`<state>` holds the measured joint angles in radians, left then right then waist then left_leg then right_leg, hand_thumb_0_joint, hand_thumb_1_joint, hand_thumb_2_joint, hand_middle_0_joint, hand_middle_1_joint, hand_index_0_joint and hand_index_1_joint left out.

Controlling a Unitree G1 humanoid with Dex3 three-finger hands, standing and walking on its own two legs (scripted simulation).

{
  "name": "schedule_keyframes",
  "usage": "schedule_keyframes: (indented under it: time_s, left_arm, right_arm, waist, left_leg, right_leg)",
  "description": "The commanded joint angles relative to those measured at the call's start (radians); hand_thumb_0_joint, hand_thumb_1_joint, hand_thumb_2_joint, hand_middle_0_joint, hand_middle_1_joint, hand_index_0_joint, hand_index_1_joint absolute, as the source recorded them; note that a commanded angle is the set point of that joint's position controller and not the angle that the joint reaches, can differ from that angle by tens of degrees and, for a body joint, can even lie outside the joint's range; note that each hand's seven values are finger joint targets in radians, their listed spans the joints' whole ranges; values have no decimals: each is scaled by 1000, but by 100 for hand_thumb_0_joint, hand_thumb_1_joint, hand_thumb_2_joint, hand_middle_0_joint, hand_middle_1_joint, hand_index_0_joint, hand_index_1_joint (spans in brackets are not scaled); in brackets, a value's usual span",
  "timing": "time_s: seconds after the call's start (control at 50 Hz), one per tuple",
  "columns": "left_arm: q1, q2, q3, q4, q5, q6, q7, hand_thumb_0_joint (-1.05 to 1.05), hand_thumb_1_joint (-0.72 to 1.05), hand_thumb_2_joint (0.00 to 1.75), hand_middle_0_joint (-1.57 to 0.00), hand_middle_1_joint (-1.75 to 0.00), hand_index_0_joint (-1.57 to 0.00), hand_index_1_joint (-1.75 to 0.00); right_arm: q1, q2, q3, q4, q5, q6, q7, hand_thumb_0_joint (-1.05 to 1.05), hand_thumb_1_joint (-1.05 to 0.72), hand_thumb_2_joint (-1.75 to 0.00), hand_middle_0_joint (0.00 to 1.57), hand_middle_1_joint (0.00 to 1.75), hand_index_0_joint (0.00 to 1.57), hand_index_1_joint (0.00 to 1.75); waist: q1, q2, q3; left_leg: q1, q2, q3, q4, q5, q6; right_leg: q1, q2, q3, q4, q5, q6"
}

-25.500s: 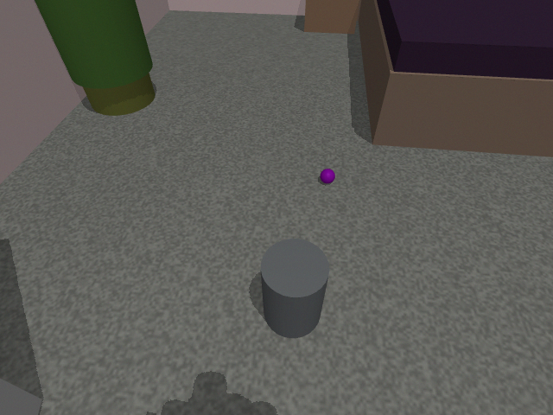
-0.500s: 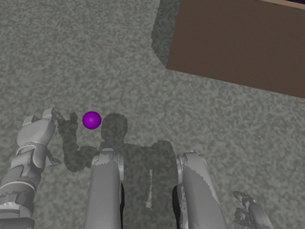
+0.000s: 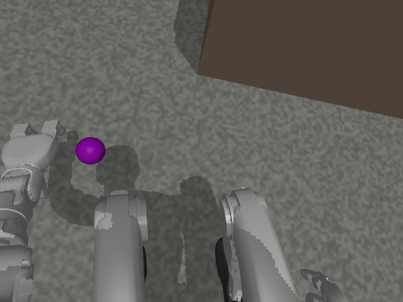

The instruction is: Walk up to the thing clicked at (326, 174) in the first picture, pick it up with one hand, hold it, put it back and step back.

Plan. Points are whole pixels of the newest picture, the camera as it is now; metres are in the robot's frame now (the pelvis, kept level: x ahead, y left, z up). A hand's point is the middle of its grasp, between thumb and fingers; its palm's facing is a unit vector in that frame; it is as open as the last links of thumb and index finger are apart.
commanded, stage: rise first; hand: left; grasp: from above
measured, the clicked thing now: (90, 150) +0.48 +0.28 -0.33
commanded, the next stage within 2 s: approach in 0.68 s
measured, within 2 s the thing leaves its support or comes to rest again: neither
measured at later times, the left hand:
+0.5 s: hand (58, 161) +0.41 +0.31 -0.20, palm faces -0.44 -0.08 -0.89, open 14.2 cm
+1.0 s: hand (73, 155) +0.43 +0.29 -0.22, palm faces -0.44 -0.06 -0.89, open 14.0 cm
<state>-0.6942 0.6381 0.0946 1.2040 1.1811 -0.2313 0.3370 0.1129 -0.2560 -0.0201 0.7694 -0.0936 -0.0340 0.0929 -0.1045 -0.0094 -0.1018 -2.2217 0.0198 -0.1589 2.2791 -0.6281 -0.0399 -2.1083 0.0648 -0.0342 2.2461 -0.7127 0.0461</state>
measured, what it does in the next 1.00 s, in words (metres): stands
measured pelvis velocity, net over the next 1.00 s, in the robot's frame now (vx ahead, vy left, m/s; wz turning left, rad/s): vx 0.01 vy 0.00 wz -0.03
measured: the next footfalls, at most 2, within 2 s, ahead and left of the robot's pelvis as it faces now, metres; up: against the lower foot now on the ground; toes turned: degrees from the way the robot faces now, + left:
none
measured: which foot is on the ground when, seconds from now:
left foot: down 0.00-1.00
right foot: down 0.00-1.00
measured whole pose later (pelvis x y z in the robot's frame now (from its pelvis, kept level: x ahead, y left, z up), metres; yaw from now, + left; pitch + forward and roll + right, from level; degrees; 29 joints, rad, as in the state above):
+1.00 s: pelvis +0.01 +0.00 -0.04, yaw -2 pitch +32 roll -7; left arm -0.87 0.69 0.05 1.45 1.26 -0.24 0.47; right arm 0.08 -0.25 0.06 0.79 -0.16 -0.05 0.12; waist -0.18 -0.05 -0.05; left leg -2.33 0.02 -0.20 2.42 -0.65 -0.06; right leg -2.22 0.09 -0.06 2.37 -0.72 0.05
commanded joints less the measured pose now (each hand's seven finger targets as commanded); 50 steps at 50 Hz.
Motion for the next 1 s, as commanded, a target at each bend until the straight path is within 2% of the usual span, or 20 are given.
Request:
schedule_keyframes:
  time_s: [0.0,0.08,0.1,0.16,0.18,0.26,0.28,0.32,0.4,0.42,0.5,0.54,0.58,0.66,0.72,0.76,0.78,0.82,0.9,0.98]
  left_arm:
    - [-293,265,48,-119,18,-15,59,0,-55,102,-6,-98,-6,-99]
    - [-290,273,54,-68,42,-23,81,0,-55,101,-7,-99,-7,-99]
    - [-315,268,48,-75,47,-27,86,0,-56,102,-7,-98,-6,-99]
    - [-318,272,55,-61,46,-27,99,0,-55,101,-6,-99,-6,-99]
    - [-325,277,52,-37,45,-26,105,0,-55,101,-6,-100,-6,-100]
    - [-346,291,63,-19,41,-18,117,0,-56,101,-6,-100,-6,-100]
    - [-344,286,62,-14,40,-15,120,0,-55,101,-6,-100,-6,-100]
    - [-352,281,52,-12,46,-13,121,0,-55,101,-6,-100,-6,-100]
    - [-349,306,71,-1,44,-12,125,0,-56,101,-6,-100,-6,-100]
    - [-346,300,66,10,43,-14,125,0,-55,100,-6,-101,-7,-100]
    - [-333,305,76,37,42,-11,130,0,-55,101,-7,-100,-7,-100]
    - [-345,304,65,31,43,-14,129,0,-55,101,-7,-101,-7,-101]
    - [-346,320,80,31,39,-18,131,0,-54,100,-7,-101,-7,-101]
    - [-362,322,72,25,46,-26,133,0,-55,101,-7,-101,-7,-101]
    - [-343,319,78,36,49,-26,142,0,-54,100,-7,-101,-7,-101]
    - [-357,303,60,59,47,-22,143,0,-61,108,-7,-97,-4,-100]
    - [-368,295,51,54,49,-24,146,0,-53,100,-6,-103,-7,-102]
    - [-388,282,40,60,49,-23,154,0,-51,96,-7,-104,-8,-102]
    - [-498,248,-17,94,54,-17,170,0,-51,96,-6,-105,-8,-103]
    - [-608,257,-32,138,70,2,203,0,-51,96,-7,-106,-8,-104]
  right_arm:
    - [142,-217,-73,-30,-10,-15,-3,0,-90,-90,20,30,20,30]
    - [148,-216,-70,-17,-21,-14,1,0,-90,-90,20,30,20,30]
    - [152,-214,-69,-15,-24,-13,2,0,-90,-90,20,30,20,30]
    - [136,-213,-64,-24,-29,-14,5,0,-90,-90,20,30,20,30]
    - [138,-210,-60,-19,-32,-15,6,0,-90,-90,20,30,20,30]
    - [138,-204,-52,-16,-39,-17,7,0,-90,-90,20,30,20,30]
    - [135,-207,-54,-15,-39,-17,5,0,-90,-90,20,30,20,30]
    - [140,-204,-49,-13,-42,-17,6,0,-90,-90,20,30,20,30]
    - [135,-199,-42,-12,-43,-16,7,0,-90,-90,20,30,20,30]
    - [138,-203,-43,-9,-44,-16,7,0,-90,-90,20,30,20,30]
    - [140,-206,-36,-7,-48,-15,10,0,-90,-90,20,30,20,30]
    - [142,-208,-33,-6,-48,-13,12,0,-90,-90,20,30,20,30]
    - [142,-210,-29,-10,-51,-11,12,0,-90,-90,20,30,20,30]
    - [140,-215,-27,-9,-54,-11,14,0,-90,-90,20,30,20,30]
    - [136,-214,-24,-3,-55,-8,15,0,-90,-90,20,30,20,30]
    - [139,-224,-22,-5,-59,-11,16,0,-90,-90,20,30,20,30]
    - [142,-220,-19,-1,-60,-11,16,0,-90,-89,20,30,20,30]
    - [149,-223,-17,1,-64,-15,17,0,-90,-89,20,30,20,30]
    - [158,-233,-8,10,-67,-26,17,0,-90,-89,20,30,20,30]
    - [174,-244,13,14,-80,-35,14,0,-90,-90,20,30,20,30]
  waist:
    - [4,208,-622]
    - [0,197,-618]
    - [-11,210,-631]
    - [-3,216,-628]
    - [-13,212,-619]
    - [-15,202,-616]
    - [-7,202,-623]
    - [-21,213,-631]
    - [-14,222,-622]
    - [-23,204,-626]
    - [-22,199,-612]
    - [-28,194,-613]
    - [-28,205,-611]
    - [-36,228,-619]
    - [-24,237,-619]
    - [-50,212,-591]
    - [-52,223,-597]
    - [-65,219,-595]
    - [-113,234,-576]
    - [-146,267,-576]
  left_leg:
    - [544,-5,119,-220,80,55]
    - [526,-3,118,-197,86,56]
    - [531,-5,119,-189,99,56]
    - [524,-4,121,-181,99,56]
    - [504,-4,120,-177,88,57]
    - [472,-5,128,-157,77,63]
    - [476,-5,129,-158,75,62]
    - [472,-5,127,-146,82,61]
    - [461,-5,127,-137,95,62]
    - [458,-2,124,-128,101,64]
    - [437,-6,125,-124,100,64]
    - [442,-2,121,-116,108,65]
    - [423,-4,126,-105,112,66]
    - [436,-2,117,-102,104,61]
    - [444,-4,118,-108,114,58]
    - [430,1,112,-96,108,62]
    - [425,-1,115,-92,111,61]
    - [424,1,113,-86,112,62]
    - [425,5,99,-80,88,59]
    - [421,6,97,-75,78,55]
  right_leg:
    - [182,7,-108,-237,155,-86]
    - [168,11,-113,-219,162,-84]
    - [171,10,-113,-211,174,-82]
    - [164,10,-112,-203,175,-81]
    - [162,13,-115,-202,167,-81]
    - [174,13,-108,-205,161,-79]
    - [165,14,-106,-206,157,-80]
    - [171,15,-109,-193,168,-79]
    - [174,15,-109,-180,181,-79]
    - [179,18,-112,-182,195,-77]
    - [184,18,-112,-177,193,-77]
    - [182,20,-115,-172,204,-77]
    - [200,18,-108,-175,213,-72]
    - [178,22,-119,-157,203,-76]
    - [171,22,-122,-145,207,-80]
    - [160,23,-126,-150,212,-75]
    - [170,24,-122,-153,220,-74]
    - [169,24,-123,-155,225,-72]
    - [124,27,-137,-147,202,-76]
    - [115,29,-143,-139,194,-76]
